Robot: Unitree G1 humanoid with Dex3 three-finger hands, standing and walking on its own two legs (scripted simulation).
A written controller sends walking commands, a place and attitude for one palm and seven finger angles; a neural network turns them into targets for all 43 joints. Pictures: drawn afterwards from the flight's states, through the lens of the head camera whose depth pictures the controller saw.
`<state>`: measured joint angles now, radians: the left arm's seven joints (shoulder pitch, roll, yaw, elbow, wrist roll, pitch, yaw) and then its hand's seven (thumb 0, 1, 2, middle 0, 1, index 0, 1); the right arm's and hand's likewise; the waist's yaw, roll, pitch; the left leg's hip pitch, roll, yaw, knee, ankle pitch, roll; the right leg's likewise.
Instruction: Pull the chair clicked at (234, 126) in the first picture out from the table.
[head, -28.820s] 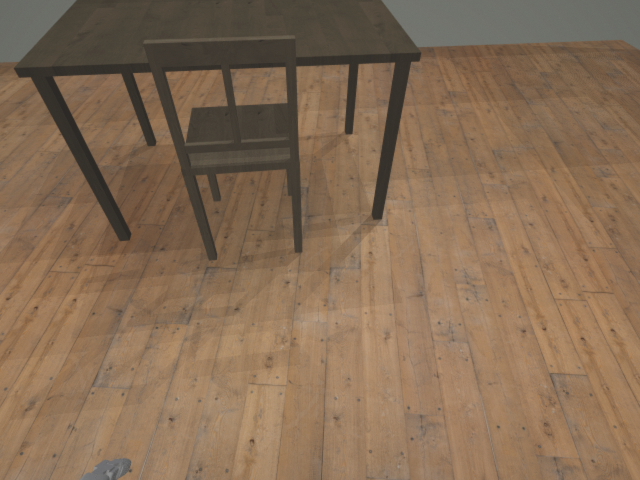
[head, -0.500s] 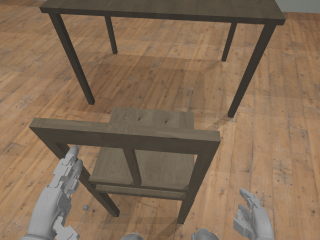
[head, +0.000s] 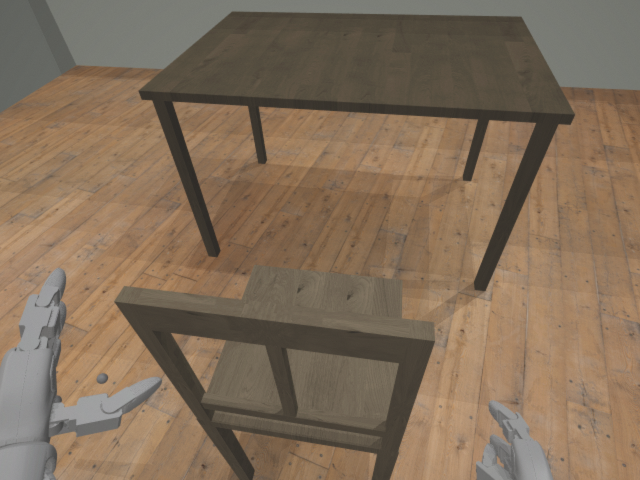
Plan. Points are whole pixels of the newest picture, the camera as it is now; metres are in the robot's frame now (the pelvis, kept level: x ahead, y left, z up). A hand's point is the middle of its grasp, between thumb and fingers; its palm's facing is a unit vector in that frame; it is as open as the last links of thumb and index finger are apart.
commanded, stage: draw the hand back to the body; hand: left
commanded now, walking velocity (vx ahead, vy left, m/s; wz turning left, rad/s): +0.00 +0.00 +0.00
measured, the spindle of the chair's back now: (283, 380) +0.28 +0.10 -0.09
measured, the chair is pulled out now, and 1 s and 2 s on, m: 0.63 0.63 0.63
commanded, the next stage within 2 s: step back with the hand held close in 0.68 s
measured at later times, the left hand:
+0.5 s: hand (76, 328) +0.21 +0.26 +0.17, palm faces +0.48 -0.76 -0.44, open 7.7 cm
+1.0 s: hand (80, 324) +0.21 +0.26 +0.17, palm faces +0.39 -0.78 -0.49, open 7.4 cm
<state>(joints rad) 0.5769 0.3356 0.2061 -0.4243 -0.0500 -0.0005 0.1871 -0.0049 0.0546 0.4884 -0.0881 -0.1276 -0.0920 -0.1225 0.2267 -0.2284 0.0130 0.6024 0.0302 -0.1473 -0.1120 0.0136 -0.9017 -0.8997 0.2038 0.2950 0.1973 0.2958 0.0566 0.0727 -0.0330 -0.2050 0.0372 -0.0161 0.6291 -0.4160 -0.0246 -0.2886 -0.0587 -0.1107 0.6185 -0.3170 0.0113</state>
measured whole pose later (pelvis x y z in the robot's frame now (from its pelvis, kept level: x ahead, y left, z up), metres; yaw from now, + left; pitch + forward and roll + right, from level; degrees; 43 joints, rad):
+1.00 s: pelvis -0.02 +0.01 +0.02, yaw -4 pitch -1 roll +0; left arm 0.48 0.35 0.38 -0.42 -0.04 -0.09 0.16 0.02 0.89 0.90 -0.21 -0.30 -0.21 -0.30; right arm 0.13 -0.23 -0.02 0.60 0.02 -0.06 -0.07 0.01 -0.90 -0.90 0.20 0.30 0.20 0.30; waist 0.03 0.07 0.08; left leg -0.11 0.04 0.07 0.44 -0.30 -0.01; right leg -0.24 -0.04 -0.03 0.45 -0.18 0.02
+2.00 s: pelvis -0.11 +0.00 +0.00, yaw -1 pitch +1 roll +0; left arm 0.51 0.40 0.46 -0.55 0.00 -0.21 0.21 0.01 0.89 0.90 -0.21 -0.30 -0.21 -0.30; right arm 0.21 -0.22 -0.02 0.64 -0.01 -0.13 -0.06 0.01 -0.90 -0.90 0.21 0.30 0.20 0.30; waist 0.02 -0.01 0.06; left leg -0.42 0.02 0.02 0.66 -0.33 0.01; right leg -0.47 -0.03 -0.02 0.55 -0.11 0.00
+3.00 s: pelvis -0.22 -0.04 +0.01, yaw -5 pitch +1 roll +0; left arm 0.62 0.47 0.46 -0.58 -0.04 -0.25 0.16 0.02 0.89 0.90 -0.21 -0.30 -0.22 -0.30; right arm 0.14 -0.17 -0.05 0.65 -0.01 -0.15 -0.05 0.01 -0.90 -0.90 0.20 0.29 0.20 0.30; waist -0.01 -0.06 0.09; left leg -0.31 0.05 0.04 0.48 -0.19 -0.02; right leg -0.42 0.02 -0.02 0.78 -0.43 0.00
